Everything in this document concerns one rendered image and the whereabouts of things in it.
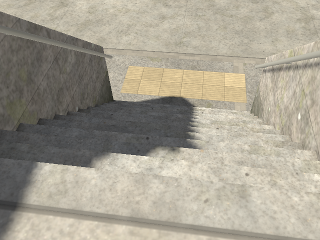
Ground stairs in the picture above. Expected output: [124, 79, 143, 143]
[0, 100, 320, 193]

